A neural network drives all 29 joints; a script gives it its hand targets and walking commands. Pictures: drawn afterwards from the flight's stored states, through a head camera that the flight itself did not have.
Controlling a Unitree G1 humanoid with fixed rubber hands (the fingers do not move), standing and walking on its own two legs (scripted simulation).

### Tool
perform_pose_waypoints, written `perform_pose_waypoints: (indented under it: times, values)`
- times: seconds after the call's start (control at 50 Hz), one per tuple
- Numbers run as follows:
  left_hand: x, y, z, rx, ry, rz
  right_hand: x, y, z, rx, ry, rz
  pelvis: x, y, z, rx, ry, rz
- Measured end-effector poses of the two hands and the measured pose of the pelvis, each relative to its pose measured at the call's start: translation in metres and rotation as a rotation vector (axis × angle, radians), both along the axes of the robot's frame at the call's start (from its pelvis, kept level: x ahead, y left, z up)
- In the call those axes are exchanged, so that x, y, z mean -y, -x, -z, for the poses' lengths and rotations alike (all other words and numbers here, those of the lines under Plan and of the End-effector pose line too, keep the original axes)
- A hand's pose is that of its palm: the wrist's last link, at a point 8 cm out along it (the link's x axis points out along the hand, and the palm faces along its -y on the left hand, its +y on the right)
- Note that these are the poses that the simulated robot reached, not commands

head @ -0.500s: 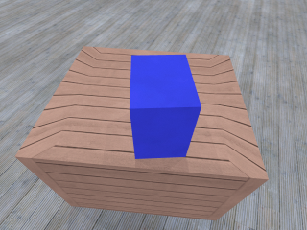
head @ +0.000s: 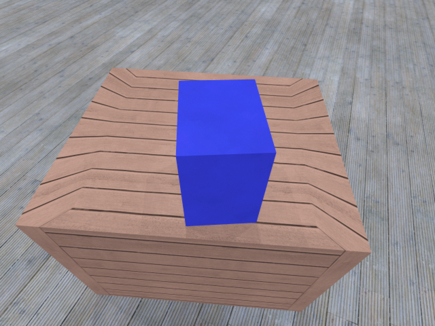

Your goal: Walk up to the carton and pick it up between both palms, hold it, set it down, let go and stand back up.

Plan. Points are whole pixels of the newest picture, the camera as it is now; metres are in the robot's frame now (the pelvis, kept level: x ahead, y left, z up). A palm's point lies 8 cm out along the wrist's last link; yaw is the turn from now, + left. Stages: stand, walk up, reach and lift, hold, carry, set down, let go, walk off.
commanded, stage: walk up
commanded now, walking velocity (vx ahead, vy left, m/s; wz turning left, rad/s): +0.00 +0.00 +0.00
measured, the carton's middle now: (219, 154) +0.50 +0.00 -0.01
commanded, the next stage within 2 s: none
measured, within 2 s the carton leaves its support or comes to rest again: neither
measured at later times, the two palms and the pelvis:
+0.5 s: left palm out of the picture -0.02 +0.19 -0.15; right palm out of the picture -0.01 -0.21 -0.15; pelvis +0.01 -0.01 +0.00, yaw +1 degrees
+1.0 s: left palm out of the picture -0.01 +0.21 -0.16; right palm out of the picture +0.03 -0.21 -0.14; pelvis +0.01 +0.00 +0.00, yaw +3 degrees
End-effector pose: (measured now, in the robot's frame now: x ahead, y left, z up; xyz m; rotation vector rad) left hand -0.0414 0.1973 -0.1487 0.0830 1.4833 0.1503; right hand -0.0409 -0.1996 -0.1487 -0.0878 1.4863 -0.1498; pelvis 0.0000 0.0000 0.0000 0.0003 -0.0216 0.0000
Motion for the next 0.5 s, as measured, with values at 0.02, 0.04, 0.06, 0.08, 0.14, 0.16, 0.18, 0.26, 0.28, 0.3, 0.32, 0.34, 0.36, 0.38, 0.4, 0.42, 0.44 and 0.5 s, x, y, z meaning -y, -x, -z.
perform_pose_waypoints:
  times: [0.02,0.04,0.06,0.08,0.14,0.16,0.18,0.26,0.28,0.3,0.32,0.34,0.36,0.38,0.4,0.42,0.44,0.5]
  values:
    - [0.0,0.001,0.0,-0.006,-0.001,0.0,0.0,0.001,0.0,-0.002,-0.002,0.002,0.0,0.0,0.0,-0.001,0.0,-0.001]
    - [0.001,0.001,0.0,-0.009,-0.001,0.0,-0.001,0.002,0.0,-0.006,-0.004,0.002,0.001,0.0,0.0,0.0,0.001,-0.002]
    - [0.001,0.001,-0.001,-0.01,-0.001,0.0,-0.001,0.002,0.0,-0.009,-0.005,0.001,0.001,0.0,0.0,-0.001,0.001,-0.002]
    - [0.001,0.0,0.0,-0.009,-0.002,-0.002,-0.001,0.002,0.0,-0.011,-0.006,0.0,0.002,-0.001,0.0,-0.003,0.002,-0.004]
    - [-0.002,-0.004,0.001,0.008,-0.024,-0.021,0.003,-0.002,0.002,-0.007,-0.002,-0.012,0.003,0.0,0.002,-0.007,0.004,-0.027]
    - [-0.004,-0.006,0.002,0.016,-0.033,-0.027,0.006,-0.005,0.002,-0.001,0.003,-0.02,0.004,0.0,0.003,-0.008,0.005,-0.032]
    - [-0.006,-0.008,0.002,0.024,-0.04,-0.031,0.008,-0.009,0.003,0.006,0.008,-0.029,0.004,0.001,0.004,-0.009,0.005,-0.035]
    - [-0.005,-0.013,0.003,0.036,-0.035,-0.032,0.014,-0.027,0.002,0.047,0.026,-0.036,0.005,-0.002,0.003,-0.013,0.003,-0.025]
    - [-0.005,-0.014,0.003,0.041,-0.031,-0.033,0.015,-0.031,0.002,0.057,0.028,-0.038,0.005,-0.002,0.003,-0.012,0.003,-0.024]
    - [-0.004,-0.016,0.003,0.046,-0.028,-0.031,0.014,-0.034,0.002,0.066,0.028,-0.038,0.006,-0.003,0.003,-0.01,0.003,-0.023]
    - [-0.003,-0.017,0.003,0.05,-0.024,-0.031,0.014,-0.036,0.002,0.073,0.028,-0.039,0.006,-0.004,0.003,-0.009,0.002,-0.023]
    - [-0.002,-0.018,0.003,0.054,-0.021,-0.032,0.013,-0.038,0.001,0.078,0.027,-0.042,0.006,-0.005,0.003,-0.008,0.002,-0.023]
    - [-0.001,-0.02,0.003,0.056,-0.018,-0.031,0.013,-0.039,0.001,0.08,0.025,-0.043,0.006,-0.005,0.003,-0.008,0.001,-0.022]
    - [0.0,-0.02,0.003,0.057,-0.016,-0.029,0.012,-0.04,0.001,0.082,0.023,-0.042,0.007,-0.005,0.002,-0.007,0.0,-0.019]
    - [0.002,-0.021,0.003,0.056,-0.013,-0.026,0.012,-0.04,0.002,0.081,0.021,-0.039,0.007,-0.006,0.002,-0.007,-0.001,-0.018]
    - [0.003,-0.021,0.003,0.055,-0.01,-0.025,0.011,-0.04,0.002,0.077,0.02,-0.037,0.007,-0.006,0.002,-0.006,0.0,-0.019]
    - [0.005,-0.022,0.003,0.055,-0.008,-0.027,0.011,-0.039,0.002,0.073,0.017,-0.036,0.007,-0.007,0.002,-0.006,0.0,-0.02]
    - [0.007,-0.021,0.002,0.053,-0.006,-0.021,0.01,-0.036,0.002,0.062,0.011,-0.032,0.008,-0.008,0.001,-0.004,-0.001,-0.016]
